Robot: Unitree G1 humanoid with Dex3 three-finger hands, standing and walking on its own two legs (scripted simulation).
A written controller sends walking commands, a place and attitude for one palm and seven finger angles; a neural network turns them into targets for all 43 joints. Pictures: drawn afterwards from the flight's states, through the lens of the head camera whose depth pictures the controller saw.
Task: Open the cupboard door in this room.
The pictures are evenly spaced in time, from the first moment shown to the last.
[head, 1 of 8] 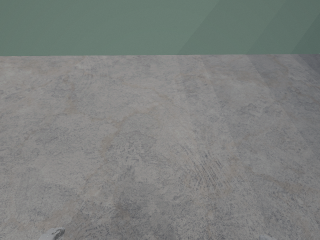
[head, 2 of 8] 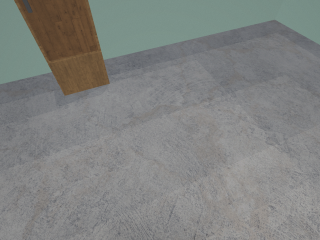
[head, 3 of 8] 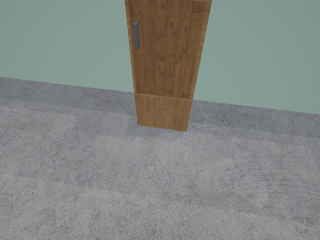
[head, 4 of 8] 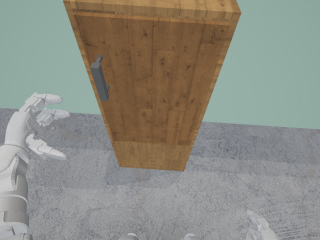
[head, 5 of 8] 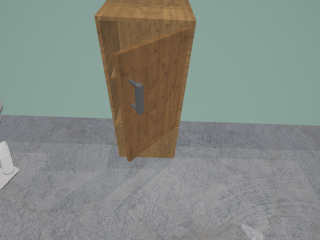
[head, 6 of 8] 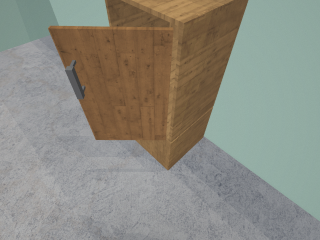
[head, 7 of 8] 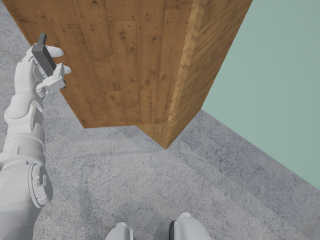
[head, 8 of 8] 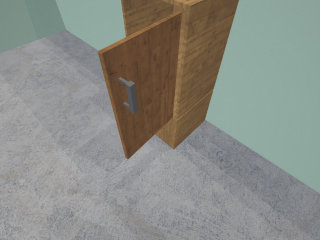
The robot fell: no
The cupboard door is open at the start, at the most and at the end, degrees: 0 94 94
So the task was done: yes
